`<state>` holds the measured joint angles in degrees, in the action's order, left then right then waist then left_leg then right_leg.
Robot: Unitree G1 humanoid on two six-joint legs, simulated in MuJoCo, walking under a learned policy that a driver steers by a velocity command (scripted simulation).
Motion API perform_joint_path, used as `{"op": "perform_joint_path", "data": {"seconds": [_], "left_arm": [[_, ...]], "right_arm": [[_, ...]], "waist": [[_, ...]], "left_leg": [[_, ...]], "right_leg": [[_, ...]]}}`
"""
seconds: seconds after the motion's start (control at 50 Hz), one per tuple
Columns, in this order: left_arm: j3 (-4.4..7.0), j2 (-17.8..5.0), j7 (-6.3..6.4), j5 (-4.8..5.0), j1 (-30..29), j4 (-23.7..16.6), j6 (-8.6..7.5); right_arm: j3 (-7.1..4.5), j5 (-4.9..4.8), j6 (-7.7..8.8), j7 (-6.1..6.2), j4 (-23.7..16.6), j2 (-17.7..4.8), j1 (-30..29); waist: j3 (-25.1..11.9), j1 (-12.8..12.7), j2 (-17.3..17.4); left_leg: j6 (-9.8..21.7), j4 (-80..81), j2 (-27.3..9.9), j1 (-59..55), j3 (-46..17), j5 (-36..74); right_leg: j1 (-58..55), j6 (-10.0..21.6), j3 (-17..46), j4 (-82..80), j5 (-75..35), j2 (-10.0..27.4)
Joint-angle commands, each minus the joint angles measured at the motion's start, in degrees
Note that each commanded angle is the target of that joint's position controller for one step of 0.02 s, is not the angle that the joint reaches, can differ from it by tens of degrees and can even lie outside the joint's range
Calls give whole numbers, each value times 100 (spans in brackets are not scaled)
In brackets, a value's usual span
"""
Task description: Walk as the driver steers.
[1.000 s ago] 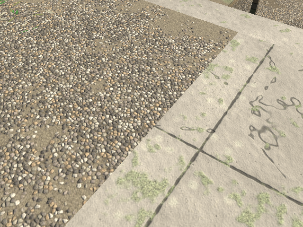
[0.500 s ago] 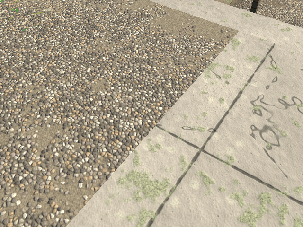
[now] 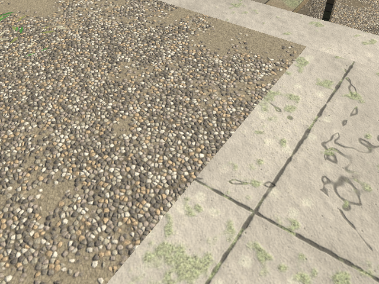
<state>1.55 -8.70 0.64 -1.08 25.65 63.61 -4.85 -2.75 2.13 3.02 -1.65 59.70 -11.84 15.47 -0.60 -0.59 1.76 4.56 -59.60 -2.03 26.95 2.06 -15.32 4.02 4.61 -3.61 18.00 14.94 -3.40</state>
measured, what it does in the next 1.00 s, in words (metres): walks ahead, turning left: left foot, then right foot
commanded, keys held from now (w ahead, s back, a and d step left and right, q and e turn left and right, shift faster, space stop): w+q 0.98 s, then w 0.02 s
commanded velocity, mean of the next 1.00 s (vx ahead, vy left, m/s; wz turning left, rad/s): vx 0.48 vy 0.00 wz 0.46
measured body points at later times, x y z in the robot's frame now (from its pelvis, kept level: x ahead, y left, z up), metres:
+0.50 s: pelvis +0.27 +0.05 -0.01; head +0.30 +0.05 +0.44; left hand +0.33 +0.30 -0.14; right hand +0.34 -0.21 -0.15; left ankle +0.28 +0.07 -0.75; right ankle +0.31 -0.11 -0.66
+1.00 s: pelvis +0.57 +0.07 -0.01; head +0.60 +0.08 +0.44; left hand +0.57 +0.36 -0.12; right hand +0.75 -0.15 -0.14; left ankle +0.44 +0.12 -0.65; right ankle +0.65 +0.01 -0.75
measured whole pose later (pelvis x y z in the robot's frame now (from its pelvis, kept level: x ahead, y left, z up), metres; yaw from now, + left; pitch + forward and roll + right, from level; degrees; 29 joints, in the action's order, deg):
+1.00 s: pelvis +0.57 +0.07 -0.01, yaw +31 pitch +1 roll -1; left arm 2.4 -13.6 0.5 -2.1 9.4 45.2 -4.3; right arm -4.5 1.6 1.7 -0.8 49.0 -16.6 18.2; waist 2.7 2.3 2.4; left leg 4.3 -67.1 2.0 23.8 -2.7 -20.0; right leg 16.9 2.6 -5.0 26.0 10.2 -1.5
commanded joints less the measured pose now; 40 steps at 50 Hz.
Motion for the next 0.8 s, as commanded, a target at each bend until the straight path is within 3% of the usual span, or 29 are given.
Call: {"op": "perform_joint_path", "data": {"seconds": [0.02,0.12,0.18,0.24,0.26,0.28,0.3,0.32,0.34,0.36,0.4,0.42,0.46,0.5,0.54,0.62,0.72,0.76,0.8], "left_arm": [[31,-509,39,15,563,-6,-136],[-49,-441,85,-25,689,9,-164],[-50,-548,136,-21,747,44,-194],[14,-806,213,-10,589,14,-221],[55,-925,235,-23,482,-31,-187],[94,-1029,229,-8,356,-90,-149],[109,-1052,182,5,208,-213,-141],[27,-416,59,27,546,-472,-143],[111,-728,-11,49,139,-695,-181],[124,-856,-42,29,-502,-982,-249],[162,-863,-36,-9,-782,-1083,-278],[156,-783,-33,-94,-721,-1133,-168],[138,-605,-53,-167,-656,-1200,44],[139,-610,-77,-190,-984,-1380,163],[148,-686,-104,-182,-1632,-1659,209],[125,-731,-165,-136,-2599,-2069,233],[35,-772,-205,-70,-3476,-2510,175],[28,-856,-202,-35,-3467,-2624,114],[99,-1071,-140,-5,-2667,-2456,51]], "right_arm": [[-38,-21,-19,-47,-276,-170,-178],[76,-97,-67,-49,-801,21,-1460],[125,-104,-70,-45,-998,14,-1834],[19,-95,-22,18,-867,-271,-1139],[-57,-95,9,39,-679,-401,-491],[-147,-75,40,60,-425,-527,281],[-275,13,44,101,-269,-797,941],[-429,80,-5,132,-322,-1375,1075],[-432,-128,-92,83,-320,-1319,956],[-383,-158,-91,102,-438,-1160,355],[-258,-130,-18,116,-517,-657,-71],[-211,-145,31,153,-516,-549,-86],[-193,-179,149,179,-492,-603,84],[-223,-200,190,194,-481,-791,324],[-225,-222,166,193,-492,-825,594],[-224,-206,99,195,-520,-818,1165],[-238,-120,49,268,-606,-895,1555],[-263,-92,51,308,-683,-977,1474],[-301,-96,85,313,-843,-1135,1030]], "waist": [[665,77,-549],[934,-90,-632],[951,-121,-708],[422,280,-795],[62,553,-851],[-325,884,-859],[-621,1222,-670],[-1127,793,637],[-1423,805,494],[-415,594,118],[251,157,-650],[289,-32,-644],[250,-175,-464],[317,-137,-267],[426,50,-73],[344,447,131],[367,723,272],[352,624,341],[74,166,391]], "left_leg": [[-124,-89,-149,1546,38,437],[-122,1210,117,1381,310,993],[85,2133,286,709,663,1166],[459,2358,699,-288,884,864],[603,2438,823,-854,849,701],[762,2800,859,-1688,739,807],[1012,3108,377,-2759,13,392],[1871,3172,-1370,-4300,-2760,476],[2320,4278,-1721,-4556,-4705,-334],[2045,4578,-1604,-3801,-3934,-576],[1578,4777,-1195,-2348,-2864,800],[1462,4783,-957,-1864,-2463,1396],[1358,4778,-677,-1524,-1991,2049],[1269,4819,-482,-1404,-1759,2264],[1065,4869,-356,-1486,-1721,2361],[679,4635,-262,-2162,-1812,2918],[743,4272,-375,-3005,-2137,3447],[708,4057,-464,-3110,-2281,3684],[455,3483,-358,-2695,-2211,4552]], "right_leg": [[-664,454,1229,-1023,-1610,1460],[-335,285,294,-1066,-2967,1280],[-386,211,-62,-983,-3867,1388],[-856,74,-381,269,-6299,1530],[-923,68,-422,1143,-6641,1585],[-733,64,-472,2225,-6251,1583],[188,48,-551,3686,-4790,1407],[2278,-153,-520,6051,312,413],[3416,-156,527,7016,1239,-42],[3990,-69,731,6730,606,414],[3389,-127,690,5839,68,770],[2998,-239,711,5532,116,848],[2723,-412,634,5013,220,896],[2892,-554,472,4513,-44,906],[3218,-669,355,3925,-587,906],[3595,-716,304,2964,-1368,729],[3738,-627,296,2039,-1301,433],[3340,-510,371,1587,-1187,349],[1891,-317,360,1113,-833,110]]}}
Next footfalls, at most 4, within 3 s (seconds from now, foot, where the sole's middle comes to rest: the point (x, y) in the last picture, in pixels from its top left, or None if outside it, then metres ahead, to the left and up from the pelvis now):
0.30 left None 0.32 0.07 -0.78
0.84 right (201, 241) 0.69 0.03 -0.78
1.36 left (120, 223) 0.77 0.34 -0.78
1.90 right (131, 157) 1.11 0.34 -0.78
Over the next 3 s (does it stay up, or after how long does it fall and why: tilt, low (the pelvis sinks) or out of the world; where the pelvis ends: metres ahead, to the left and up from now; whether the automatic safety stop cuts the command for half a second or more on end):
stays up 1.51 0.42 -0.03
